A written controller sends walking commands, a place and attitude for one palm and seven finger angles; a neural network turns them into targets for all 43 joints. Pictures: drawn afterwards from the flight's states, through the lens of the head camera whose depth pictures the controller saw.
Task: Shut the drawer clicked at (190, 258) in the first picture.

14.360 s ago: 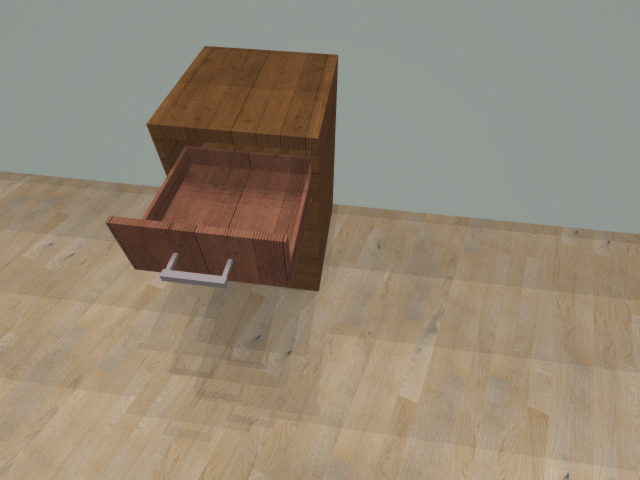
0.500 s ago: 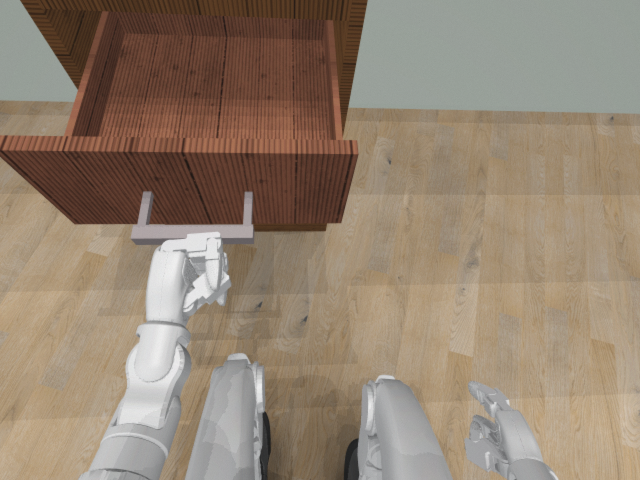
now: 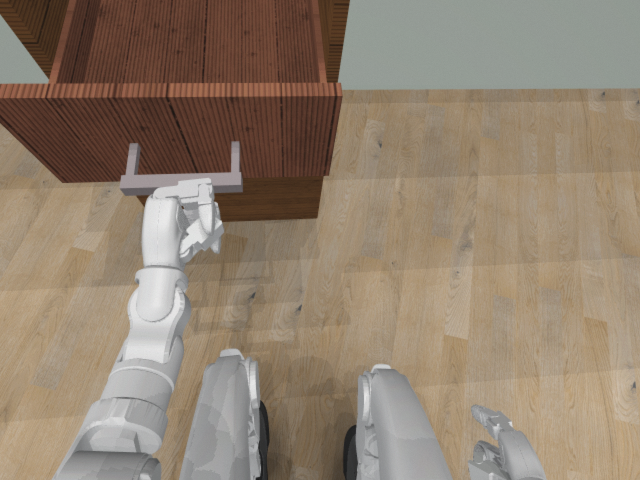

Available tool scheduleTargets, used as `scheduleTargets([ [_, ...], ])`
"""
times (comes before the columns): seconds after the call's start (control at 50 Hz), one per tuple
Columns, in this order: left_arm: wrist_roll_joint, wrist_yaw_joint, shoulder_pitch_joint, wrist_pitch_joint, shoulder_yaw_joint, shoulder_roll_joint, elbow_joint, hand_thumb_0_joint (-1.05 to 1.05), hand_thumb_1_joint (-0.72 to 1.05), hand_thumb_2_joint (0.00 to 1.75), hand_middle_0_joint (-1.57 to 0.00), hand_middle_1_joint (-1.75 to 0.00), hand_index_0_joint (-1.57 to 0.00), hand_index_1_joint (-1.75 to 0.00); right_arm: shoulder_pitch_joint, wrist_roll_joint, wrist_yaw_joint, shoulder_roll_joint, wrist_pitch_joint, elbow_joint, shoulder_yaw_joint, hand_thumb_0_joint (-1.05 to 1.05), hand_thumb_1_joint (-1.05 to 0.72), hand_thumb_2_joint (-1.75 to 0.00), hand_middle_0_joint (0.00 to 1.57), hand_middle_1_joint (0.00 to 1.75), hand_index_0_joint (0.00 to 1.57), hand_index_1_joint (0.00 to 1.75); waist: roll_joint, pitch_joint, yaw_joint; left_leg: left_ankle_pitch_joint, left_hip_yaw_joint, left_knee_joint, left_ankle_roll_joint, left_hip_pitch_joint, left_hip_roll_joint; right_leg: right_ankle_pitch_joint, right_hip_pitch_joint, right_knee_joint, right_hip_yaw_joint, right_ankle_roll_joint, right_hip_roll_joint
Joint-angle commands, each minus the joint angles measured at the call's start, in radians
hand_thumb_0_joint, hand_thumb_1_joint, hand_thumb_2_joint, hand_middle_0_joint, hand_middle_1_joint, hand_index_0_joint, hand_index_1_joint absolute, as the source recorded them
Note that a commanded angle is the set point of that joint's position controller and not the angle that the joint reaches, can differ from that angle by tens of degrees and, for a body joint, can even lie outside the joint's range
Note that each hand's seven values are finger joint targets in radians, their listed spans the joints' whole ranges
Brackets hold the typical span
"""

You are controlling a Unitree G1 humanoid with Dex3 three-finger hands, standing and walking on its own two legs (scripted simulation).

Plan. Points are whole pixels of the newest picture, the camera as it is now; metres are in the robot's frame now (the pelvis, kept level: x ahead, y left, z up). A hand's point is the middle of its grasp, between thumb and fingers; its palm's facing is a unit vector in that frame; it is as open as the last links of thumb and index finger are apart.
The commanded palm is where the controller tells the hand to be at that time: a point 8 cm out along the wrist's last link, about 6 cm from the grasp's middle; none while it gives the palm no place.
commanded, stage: push the drawer shut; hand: left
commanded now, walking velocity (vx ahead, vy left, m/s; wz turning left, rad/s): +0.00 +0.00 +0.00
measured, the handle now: (184, 168) +0.49 +0.18 +0.00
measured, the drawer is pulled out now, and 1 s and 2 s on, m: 0.16 0.04 0.00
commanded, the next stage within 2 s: pull the fist back off the drawer in 1.72 s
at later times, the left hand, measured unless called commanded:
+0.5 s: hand (222, 179) +0.47 +0.13 +0.00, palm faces +0.05 -1.00 -0.05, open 3.3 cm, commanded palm +0.46 +0.17 +0.00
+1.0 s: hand (220, 143) +0.53 +0.14 +0.00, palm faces +0.06 -1.00 -0.05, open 3.3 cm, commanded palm +0.52 +0.17 +0.00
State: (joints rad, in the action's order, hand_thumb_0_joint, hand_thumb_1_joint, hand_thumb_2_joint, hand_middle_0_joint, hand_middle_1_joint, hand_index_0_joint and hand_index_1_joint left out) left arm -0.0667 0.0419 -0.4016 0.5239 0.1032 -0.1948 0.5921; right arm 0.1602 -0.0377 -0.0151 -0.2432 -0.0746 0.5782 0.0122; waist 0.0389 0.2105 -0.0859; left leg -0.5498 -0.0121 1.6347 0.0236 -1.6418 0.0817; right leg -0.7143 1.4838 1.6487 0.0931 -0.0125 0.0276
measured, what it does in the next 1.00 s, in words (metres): stands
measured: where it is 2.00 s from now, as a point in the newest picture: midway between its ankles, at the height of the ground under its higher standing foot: outside the picture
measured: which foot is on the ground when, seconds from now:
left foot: down 0.00-1.00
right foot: down 0.00-1.00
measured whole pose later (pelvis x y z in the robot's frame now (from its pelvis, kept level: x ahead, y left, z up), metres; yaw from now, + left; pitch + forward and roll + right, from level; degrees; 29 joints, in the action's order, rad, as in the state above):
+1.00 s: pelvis +0.00 +0.00 -0.02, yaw -2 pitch +35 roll -5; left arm -0.01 -0.02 -0.89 0.53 0.33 -0.38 1.01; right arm 0.22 -0.07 -0.03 -0.25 -0.15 0.61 0.03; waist 0.05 0.17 -0.17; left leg -0.55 -0.03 1.69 0.02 -1.75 0.10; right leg -0.71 1.60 1.70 0.10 -0.02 0.00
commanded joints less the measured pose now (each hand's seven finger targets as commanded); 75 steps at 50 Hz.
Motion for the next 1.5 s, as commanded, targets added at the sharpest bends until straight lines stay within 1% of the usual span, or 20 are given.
scheduleTargets([
  [0.0, 0.004, 0.014, -0.359, 0.077, 0.046, -0.112, -0.176, 0.00, 0.90, 0.90, -1.40, -1.60, -1.40, -1.60, 0.079, 0.000, 0.013, -0.162, 0.025, -0.076, -0.065, 0.00, -0.90, -0.90, 0.20, 0.30, 0.20, 0.30, 0.046, 0.510, -0.046, 0.158, -0.072, -0.172, -0.007, 0.556, -0.050, 0.242, -0.090, -0.252, -0.031, -0.016, -0.049],
  [0.18, 0.009, -0.003, -0.502, 0.089, 0.097, -0.167, -0.055, 0.00, 0.90, 0.90, -1.40, -1.60, -1.40, -1.60, 0.104, -0.003, 0.019, -0.164, 0.018, -0.049, -0.060, 0.00, -0.90, -0.90, 0.20, 0.30, 0.20, 0.30, 0.047, 0.504, -0.066, 0.139, -0.060, -0.151, -0.002, 0.508, -0.052, 0.231, -0.090, -0.256, -0.043, -0.012, -0.054],
  [0.24, 0.006, -0.008, -0.550, 0.095, 0.118, -0.188, -0.051, 0.00, 0.90, 0.90, -1.40, -1.60, -1.40, -1.60, 0.117, -0.007, 0.017, -0.165, 0.017, -0.046, -0.059, 0.00, -0.90, -0.90, 0.20, 0.30, 0.20, 0.30, 0.098, 0.547, -0.060, 0.170, -0.056, -0.144, -0.003, 0.530, -0.053, 0.251, -0.093, -0.248, -0.047, -0.014, -0.053],
  [0.32, 0.004, -0.016, -0.584, 0.091, 0.119, -0.182, -0.012, 0.00, 0.90, 0.90, -1.40, -1.60, -1.40, -1.60, 0.137, -0.009, 0.013, -0.166, 0.010, -0.037, -0.061, 0.00, -0.90, -0.90, 0.20, 0.30, 0.20, 0.30, 0.074, 0.556, -0.076, 0.204, -0.064, -0.140, 0.001, 0.540, -0.048, 0.277, -0.088, -0.243, -0.042, -0.011, -0.056],
  [0.34, 0.006, -0.016, -0.576, 0.091, 0.137, -0.199, 0.000, 0.00, 0.90, 0.90, -1.40, -1.60, -1.40, -1.60, 0.138, -0.009, 0.013, -0.168, 0.005, -0.039, -0.062, 0.00, -0.90, -0.90, 0.20, 0.30, 0.20, 0.30, 0.072, 0.555, -0.070, 0.203, -0.061, -0.141, -0.001, 0.537, -0.047, 0.277, -0.094, -0.246, -0.043, -0.011, -0.056],
  [0.42, 0.008, -0.022, -0.623, 0.096, 0.143, -0.207, 0.000, 0.00, 0.90, 0.90, -1.40, -1.60, -1.40, -1.60, 0.154, -0.013, 0.006, -0.167, -0.002, -0.035, -0.063, 0.00, -0.90, -0.90, 0.20, 0.30, 0.20, 0.30, 0.094, 0.587, -0.076, 0.240, -0.060, -0.130, 0.001, 0.547, -0.045, 0.307, -0.098, -0.236, -0.045, -0.011, -0.058],
  [0.56, 0.021, -0.023, -0.716, 0.106, 0.178, -0.253, 0.065, 0.00, 0.90, 0.90, -1.40, -1.60, -1.40, -1.60, 0.175, -0.021, 0.003, -0.168, -0.018, -0.015, -0.062, 0.00, -0.90, -0.90, 0.20, 0.30, 0.20, 0.30, 0.066, 0.560, -0.096, 0.231, -0.054, -0.112, 0.007, 0.501, -0.044, 0.311, -0.106, -0.240, -0.051, -0.007, -0.061],
  [0.58, 0.026, -0.023, -0.717, 0.109, 0.194, -0.276, 0.078, 0.00, 0.90, 0.90, -1.40, -1.60, -1.40, -1.60, 0.178, -0.022, 0.003, -0.169, -0.021, -0.017, -0.060, 0.00, -0.90, -0.90, 0.20, 0.30, 0.20, 0.30, 0.074, 0.559, -0.087, 0.223, -0.052, -0.111, 0.005, 0.493, -0.045, 0.302, -0.110, -0.239, -0.053, -0.009, -0.062],
  [0.7, 0.039, -0.032, -0.837, 0.111, 0.206, -0.305, 0.142, 0.00, 0.90, 0.90, -1.40, -1.60, -1.40, -1.60, 0.196, -0.030, 0.002, -0.172, -0.034, -0.006, -0.054, 0.00, -0.90, -0.90, 0.20, 0.30, 0.20, 0.30, 0.090, 0.561, -0.112, 0.205, -0.052, -0.092, 0.011, 0.476, -0.045, 0.284, -0.086, -0.236, -0.056, -0.008, -0.067],
  [0.78, 0.040, -0.044, -0.865, 0.104, 0.245, -0.355, 0.154, 0.00, 0.90, 0.90, -1.40, -1.60, -1.40, -1.60, 0.208, -0.033, 0.000, -0.177, -0.046, -0.009, -0.052, 0.00, -0.90, -0.90, 0.20, 0.30, 0.20, 0.30, 0.122, 0.604, -0.100, 0.240, -0.059, -0.087, 0.009, 0.502, -0.042, 0.304, -0.085, -0.222, -0.051, -0.011, -0.069],
  [0.84, 0.040, -0.053, -0.879, 0.096, 0.237, -0.345, 0.166, 0.00, 0.90, 0.90, -1.40, -1.60, -1.40, -1.60, 0.217, -0.033, -0.003, -0.179, -0.052, -0.011, -0.052, 0.00, -0.90, -0.90, 0.20, 0.30, 0.20, 0.30, 0.133, 0.614, -0.105, 0.253, -0.067, -0.091, 0.008, 0.524, -0.039, 0.307, -0.072, -0.218, -0.043, -0.012, -0.071],
  [0.9, 0.044, -0.049, -0.919, 0.081, 0.259, -0.383, 0.182, 0.00, 0.90, 0.90, -1.40, -1.60, -1.40, -1.60, 0.225, -0.034, -0.003, -0.185, -0.062, -0.005, -0.049, 0.00, -0.90, -0.90, 0.20, 0.30, 0.20, 0.30, 0.123, 0.599, -0.119, 0.237, -0.066, -0.082, 0.012, 0.500, -0.035, 0.298, -0.063, -0.220, -0.044, -0.010, -0.073],
  [1.02, 0.073, -0.035, -1.045, 0.064, 0.241, -0.386, 0.244, 0.00, 0.90, 0.90, -1.40, -1.60, -1.40, -1.60, 0.255, -0.040, -0.005, -0.188, -0.067, 0.009, -0.043, 0.00, -0.90, -0.90, 0.20, 0.30, 0.20, 0.30, 0.140, 0.559, -0.159, 0.199, -0.087, -0.074, 0.015, 0.493, -0.033, 0.255, 0.022, -0.206, -0.029, -0.010, -0.076],
  [1.1, 0.090, -0.033, -1.091, 0.054, 0.275, -0.451, 0.251, 0.00, 0.90, 0.90, -1.40, -1.60, -1.40, -1.60, 0.269, -0.048, -0.005, -0.194, -0.073, 0.007, -0.037, 0.00, -0.90, -0.90, 0.20, 0.30, 0.20, 0.30, 0.175, 0.601, -0.152, 0.221, -0.087, -0.060, 0.014, 0.493, -0.032, 0.265, 0.019, -0.195, -0.031, -0.014, -0.079],
  [1.14, 0.093, -0.037, -1.099, 0.049, 0.256, -0.426, 0.256, 0.00, 0.90, 0.90, -1.40, -1.60, -1.40, -1.60, 0.280, -0.049, -0.010, -0.193, -0.075, 0.010, -0.038, 0.00, -0.90, -0.90, 0.20, 0.30, 0.20, 0.30, 0.213, 0.612, -0.157, 0.246, -0.099, -0.068, 0.011, 0.544, -0.030, 0.274, 0.048, -0.191, -0.021, -0.017, -0.080],
  [1.2, 0.099, -0.040, -1.112, 0.030, 0.277, -0.462, 0.273, 0.00, 0.90, 0.90, -1.40, -1.60, -1.40, -1.60, 0.290, -0.049, -0.012, -0.199, -0.082, 0.009, -0.036, 0.00, -0.90, -0.90, 0.20, 0.30, 0.20, 0.30, 0.190, 0.622, -0.164, 0.248, -0.104, -0.058, 0.013, 0.525, -0.024, 0.277, 0.044, -0.185, -0.020, -0.017, -0.084],
  [1.3, 0.111, -0.045, -1.148, -0.001, 0.296, -0.504, 0.281, 0.00, 0.90, 0.90, -1.40, -1.60, -1.40, -1.60, 0.310, -0.050, -0.015, -0.200, -0.088, 0.006, -0.028, 0.00, -0.90, -0.90, 0.20, 0.30, 0.20, 0.30, 0.221, 0.629, -0.165, 0.261, -0.106, -0.053, 0.013, 0.519, -0.022, 0.284, 0.045, -0.177, -0.016, -0.018, -0.087],
  [1.34, 0.109, -0.047, -1.205, -0.004, 0.284, -0.495, 0.267, 0.00, 0.90, 0.90, -1.40, -1.60, -1.40, -1.60, 0.318, -0.050, -0.013, -0.200, -0.087, 0.013, -0.030, 0.00, -0.90, -0.90, 0.20, 0.30, 0.20, 0.30, 0.230, 0.614, -0.186, 0.256, -0.114, -0.050, 0.014, 0.529, -0.020, 0.281, 0.071, -0.178, -0.012, -0.015, -0.086],
  [1.4, 0.122, -0.038, -1.275, -0.016, 0.301, -0.549, 0.286, 0.00, 0.90, 0.90, -1.40, -1.60, -1.40, -1.60, 0.330, -0.050, -0.007, -0.202, -0.080, 0.025, -0.023, 0.00, -0.90, -0.90, 0.20, 0.30, 0.20, 0.30, 0.193, 0.593, -0.208, 0.202, -0.106, -0.033, 0.022, 0.457, -0.022, 0.253, 0.056, -0.185, -0.021, -0.011, -0.091],
  [1.48, 0.132, -0.033, -1.366, -0.015, 0.283, -0.563, 0.269, 0.00, 0.90, 0.90, -1.40, -1.60, -1.40, -1.60, 0.338, -0.052, -0.002, -0.206, -0.063, 0.037, -0.018, 0.00, -0.90, -0.90, 0.20, 0.30, 0.20, 0.30, 0.250, 0.596, -0.230, 0.167, -0.118, -0.030, 0.021, 0.485, -0.020, 0.223, 0.111, -0.178, -0.014, -0.014, -0.092],
])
